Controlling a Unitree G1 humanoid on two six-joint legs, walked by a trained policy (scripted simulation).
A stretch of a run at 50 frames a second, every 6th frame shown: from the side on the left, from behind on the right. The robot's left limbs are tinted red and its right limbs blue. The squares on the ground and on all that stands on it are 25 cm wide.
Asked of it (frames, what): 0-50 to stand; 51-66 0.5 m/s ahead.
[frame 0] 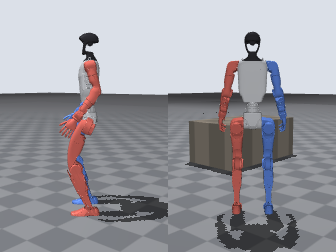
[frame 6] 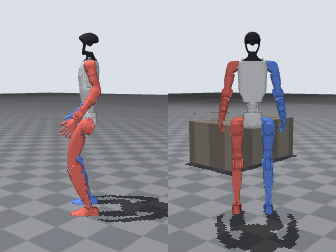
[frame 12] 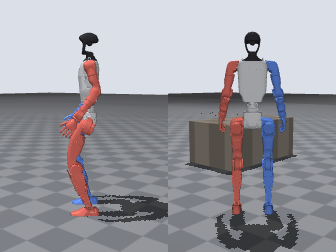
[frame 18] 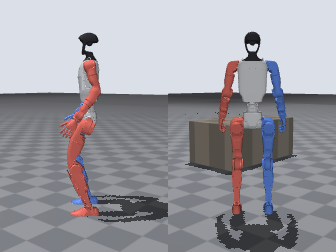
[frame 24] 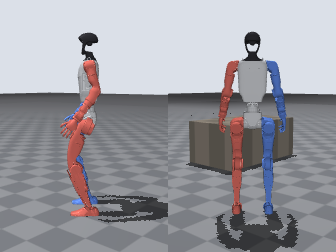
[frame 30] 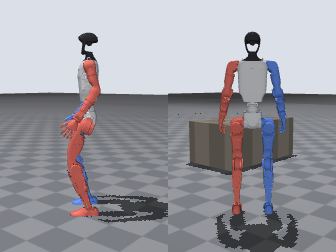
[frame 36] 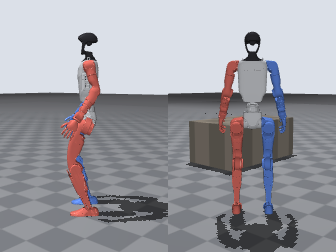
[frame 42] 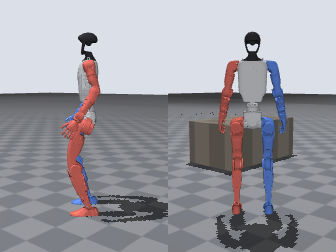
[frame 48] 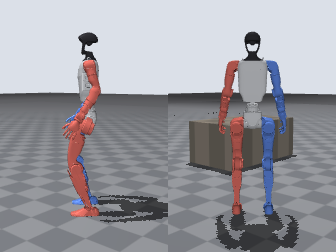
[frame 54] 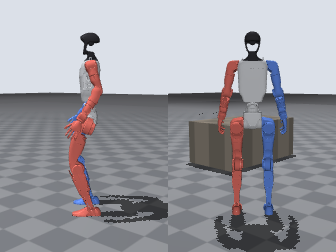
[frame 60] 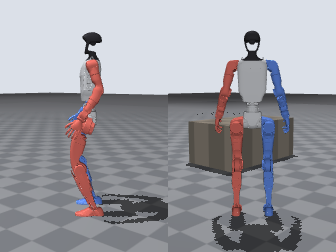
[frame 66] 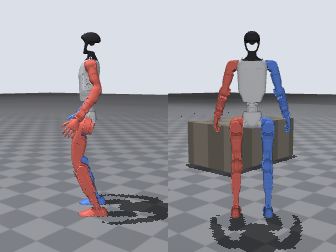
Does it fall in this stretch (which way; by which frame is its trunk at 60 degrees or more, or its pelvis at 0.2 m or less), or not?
no
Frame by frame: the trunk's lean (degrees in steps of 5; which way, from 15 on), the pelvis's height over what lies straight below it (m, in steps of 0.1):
0: 0, 0.8
6: 0, 0.8
12: 0, 0.8
18: 0, 0.8
24: 0, 0.8
30: 0, 0.8
36: 0, 0.8
42: 0, 0.8
48: 0, 0.8
54: 0, 0.8
60: 5, 0.8
66: 5, 0.8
